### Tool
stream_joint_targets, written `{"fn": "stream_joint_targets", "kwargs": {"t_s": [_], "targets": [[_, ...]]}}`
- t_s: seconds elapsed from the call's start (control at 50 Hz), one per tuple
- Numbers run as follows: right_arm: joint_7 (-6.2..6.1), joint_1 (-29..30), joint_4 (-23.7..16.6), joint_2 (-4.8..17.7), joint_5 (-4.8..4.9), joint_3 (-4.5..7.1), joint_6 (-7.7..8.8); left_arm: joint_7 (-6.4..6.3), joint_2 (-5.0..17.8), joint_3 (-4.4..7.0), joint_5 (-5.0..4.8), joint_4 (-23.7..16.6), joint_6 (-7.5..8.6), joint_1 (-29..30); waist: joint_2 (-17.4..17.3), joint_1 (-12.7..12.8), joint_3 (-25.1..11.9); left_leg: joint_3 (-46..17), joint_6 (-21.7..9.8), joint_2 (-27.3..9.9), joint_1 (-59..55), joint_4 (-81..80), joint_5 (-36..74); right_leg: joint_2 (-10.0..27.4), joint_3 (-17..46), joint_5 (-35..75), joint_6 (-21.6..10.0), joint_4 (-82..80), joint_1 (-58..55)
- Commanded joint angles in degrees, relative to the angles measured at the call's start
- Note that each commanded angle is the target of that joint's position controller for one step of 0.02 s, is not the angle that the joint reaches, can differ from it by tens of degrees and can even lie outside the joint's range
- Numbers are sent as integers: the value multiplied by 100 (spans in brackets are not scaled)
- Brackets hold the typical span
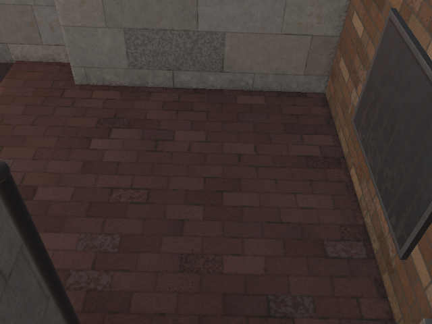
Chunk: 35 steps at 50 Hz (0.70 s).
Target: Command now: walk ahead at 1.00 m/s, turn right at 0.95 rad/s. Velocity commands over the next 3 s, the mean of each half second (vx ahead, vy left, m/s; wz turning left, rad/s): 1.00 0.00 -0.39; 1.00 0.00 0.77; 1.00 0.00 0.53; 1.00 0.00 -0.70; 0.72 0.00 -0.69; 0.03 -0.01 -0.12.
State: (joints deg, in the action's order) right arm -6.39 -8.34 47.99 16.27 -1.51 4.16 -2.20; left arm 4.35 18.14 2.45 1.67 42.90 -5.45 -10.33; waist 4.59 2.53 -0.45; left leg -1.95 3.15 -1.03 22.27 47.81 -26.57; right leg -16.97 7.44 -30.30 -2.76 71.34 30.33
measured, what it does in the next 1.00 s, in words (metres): goes down: right foot, then left foot 0.17 m lower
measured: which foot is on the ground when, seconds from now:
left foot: down 0.00-0.10, up 0.12-0.52, down 0.54-0.88, up 0.90-1.00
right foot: up 0.00-0.10, down 0.12-0.52, up 0.54-0.86, down 0.88-1.00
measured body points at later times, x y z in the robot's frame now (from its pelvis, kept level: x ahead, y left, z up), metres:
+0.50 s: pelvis +0.21 -0.08 -0.08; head +0.20 -0.08 +0.37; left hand +0.26 +0.17 -0.22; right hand +0.33 -0.37 -0.17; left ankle +0.30 -0.02 -0.78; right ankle +0.01 -0.14 -0.67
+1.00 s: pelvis +0.59 -0.13 -0.33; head +0.57 -0.12 +0.12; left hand +0.60 +0.14 -0.46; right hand +0.69 -0.39 -0.46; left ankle +0.47 -0.05 -0.82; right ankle +0.53 -0.27 -1.04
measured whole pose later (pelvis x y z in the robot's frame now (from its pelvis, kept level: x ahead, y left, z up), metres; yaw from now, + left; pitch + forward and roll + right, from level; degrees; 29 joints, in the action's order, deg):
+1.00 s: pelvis +0.59 -0.13 -0.33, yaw +13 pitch +1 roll -3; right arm -1.5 -19.5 52.0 15.7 -2.8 3.3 1.0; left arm 1.0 12.6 3.2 1.7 50.1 6.3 -18.9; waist -1.9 0.3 -3.7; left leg -1.8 -10.0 3.7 36.8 106.7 -34.7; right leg -2.0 -1.9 -31.6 -0.2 40.0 11.8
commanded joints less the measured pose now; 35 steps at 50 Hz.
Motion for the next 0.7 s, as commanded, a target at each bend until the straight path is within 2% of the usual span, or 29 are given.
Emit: {"fn": "stream_joint_targets", "kwargs": {"t_s": [0.02, 0.04, 0.06, 0.08, 0.1, 0.14, 0.16, 0.18, 0.2, 0.22, 0.24, 0.26, 0.28, 0.32, 0.36, 0.4, 0.44, 0.46, 0.5, 0.52, 0.54, 0.56, 0.58, 0.6, 0.62, 0.64, 0.66, 0.68, 0.7], "targets": [[330, 1588, -861, 197, -37, 36, 463, -59, -200, -127, -234, -645, 146, -254, -2102, 681, 820, -3120, -1382, -2021, 1191, -2654, -2368, 1928, 801, 1244, -17, 564, 1208], [424, 2291, -1112, 256, 117, -21, 509, -41, 36, -93, -157, -343, 48, -848, -2081, 1035, 510, -1262, -721, -1454, 2759, -3240, -1418, 1510, 76, 1360, -116, -189, -948], [399, 2050, -1044, 888, 9, 129, 539, -37, 457, 100, -162, -113, 22, -1593, -1379, 1208, 50, -154, -451, -1141, 3560, -3024, -1337, 1172, -1002, 1608, -40, -251, -3086], [401, 2227, -1001, 985, -89, 151, 695, -57, 557, 166, -172, 63, 27, -2220, -890, 1547, -93, 634, -293, -902, 3900, -1773, -893, 1136, -1418, 2097, 18, 65, -4082], [441, 1743, -826, 860, -40, 90, 740, -108, 401, 113, -83, 104, 78, -2088, 209, 1435, -8, 1153, -355, -643, 3458, -22, -435, 1051, -1504, 1734, -158, -663, -3577], [583, 1217, -921, 532, -121, -4, 467, -106, -120, -160, -6, 324, 184, -2098, 1107, 1182, 745, 784, -690, -373, 3466, 2713, -806, 762, -643, -167, -583, -2335, -2481], [581, 1210, -1310, 123, -332, -125, 450, -103, 94, -240, -104, 287, 389, -1807, 1369, 582, 911, 90, -628, -24, 4784, 3592, -1822, 1500, 1690, 2432, -1008, -1919, -2741], [649, 1296, -1705, 257, -611, -146, 519, -183, 910, -20, -380, 83, 551, -1863, 879, 486, 219, -666, -567, -68, 5173, 3539, -1538, 2519, 4321, 2088, -1557, -3460, -2966], [640, 847, -1522, 434, -550, -104, 615, -307, 1491, 210, -238, -63, 658, -1729, 654, 325, -577, -1017, -511, -175, 4694, 3341, -913, 3131, 5891, -11, -1850, -4587, -2856], [583, 853, -1255, 785, -405, 14, 626, -388, 1365, 243, -62, -162, 700, -1089, 32, 94, -216, -1041, -402, -170, 4286, 3042, -212, 2935, 5608, -818, -1621, -4618, -2281], [506, 956, -1215, 903, -248, 55, 670, -442, 1149, 176, 195, -150, 812, -711, -319, -51, -247, -1410, -262, -381, 4041, 2282, 1324, 2715, 4723, -106, -1472, -3568, -1915], [486, 759, -1063, 817, -148, 18, 628, -430, 1075, 174, 178, -37, 873, -606, 64, -123, -293, -1262, -230, -369, 3765, 2122, 1751, 2476, 4110, 534, -1282, -3077, -1823], [523, 725, -1076, 846, -114, 1, 541, -408, 944, 140, 116, 92, 911, -744, -289, -170, -195, -864, -207, -257, 3047, 1396, 2754, 2165, 3127, 495, -1139, -2988, -1169], [667, 824, -1043, 582, -123, -70, 503, -421, 623, 39, -51, 258, 913, -814, -129, -167, -51, -470, -317, -63, 1803, 466, 4460, 1923, 2359, 146, -1058, -2679, -393], [745, 983, -1047, 383, -38, -144, 517, -492, 690, 41, -117, 418, 922, -972, 33, 29, 237, -262, -353, 256, 815, 87, 4693, 1862, 1688, 504, -898, -2876, 170], [740, 970, -1064, 337, 188, -110, 503, -539, 591, 17, 42, 537, 964, -1039, 88, 99, 482, -220, -387, 541, 348, 144, 4705, 1931, 1336, 616, -918, -2584, 256], [758, -106, -533, 559, 19, 12, 435, -581, 474, 12, 169, 726, 943, -1050, 169, -175, 485, 37, -713, 628, 357, 745, 4168, 2082, 1091, 1766, -817, -1580, -491], [715, -240, -534, 412, 111, -37, 384, -564, 420, -7, 200, 701, 911, -969, -129, -258, 663, 727, -813, 805, -125, -300, 3029, 1919, 455, 2813, -737, -1323, -452], [681, -2523, 169, 667, 102, 141, 245, -545, 344, 21, 294, 748, 876, -768, -206, -1170, 31, 1132, -1226, 850, -2475, -781, 1963, 2030, -230, 6762, -580, 1242, -118], [707, -4011, 613, 652, 210, 194, 262, -586, 239, 59, 292, 735, 843, 16, -1069, -2247, 36, 96, -2001, -14, -3689, -2278, 3429, 1319, -704, 3642, -313, 4958, 1367], [829, -3304, 558, 291, 393, 30, 202, -658, -387, -88, 360, 463, 807, 588, -1325, -1854, 833, -440, -1840, -318, -2977, -2627, 3886, 829, -1271, -676, -425, 5968, 2470], [898, -2775, 366, 313, 215, -134, 307, -653, -565, -169, 292, 4, 853, 218, -1344, -685, 864, -1152, -1597, -471, -3158, -954, 6307, 1176, -773, -574, -564, 5397, 3655], [911, -2502, 277, 369, 233, -113, 371, -571, -463, -189, 332, -101, 916, -421, -642, -141, 124, -2150, -1953, -878, -3436, -893, 5805, 1531, -326, 112, -581, 3989, 3672], [841, -2311, 225, 533, 207, -55, 515, -541, -263, -181, 454, -197, 974, -291, -486, -4, -81, -3067, -2361, -1149, -2624, -1396, 2878, 1769, 118, 805, -397, 2535, 3575], [761, -1752, 26, 737, 132, 2, 645, -576, 78, -111, 467, -189, 970, 350, -723, -51, 323, -3915, -2603, -1215, -1701, -1930, 843, 2000, 271, 920, -50, 1695, 3596], [615, -1137, -170, 647, 164, -61, 728, -513, 345, -86, 404, -312, 916, 1016, -119, 58, 836, -3488, -2474, -628, -74, -2665, 61, 1977, 131, 1813, 441, -288, 2575], [520, -1334, -112, 774, 45, -33, 770, -518, 161, -141, 384, -233, 853, 982, -687, -57, 837, -3742, -2673, -682, 505, -2511, 1595, 1955, -201, 2085, 552, -584, 1642], [501, -1675, 94, 864, -5, -14, 754, -528, 126, -115, 327, 121, 859, 482, -673, 33, 529, -3468, -2581, -783, 623, -1958, 3038, 1921, -346, 3044, 497, -247, 958], [469, -2009, 250, 538, 140, -65, 802, -506, 315, -32, 190, 31, 944, 768, -270, -159, 541, -3130, -2379, -331, 34, -1253, 2470, 2099, 35, 4795, 452, -1399, 1440]]}}
Next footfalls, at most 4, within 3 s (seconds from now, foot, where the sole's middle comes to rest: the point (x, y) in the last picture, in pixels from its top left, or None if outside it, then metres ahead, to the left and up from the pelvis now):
0.12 right None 0.04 -0.15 -0.73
0.54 left None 0.30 -0.04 -0.90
0.88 right None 0.58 -0.26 -1.07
1.26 left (211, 290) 0.93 0.05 -1.24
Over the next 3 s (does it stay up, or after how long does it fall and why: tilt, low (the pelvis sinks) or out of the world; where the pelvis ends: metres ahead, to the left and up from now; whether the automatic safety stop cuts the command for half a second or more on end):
stays up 1.97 0.25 -0.46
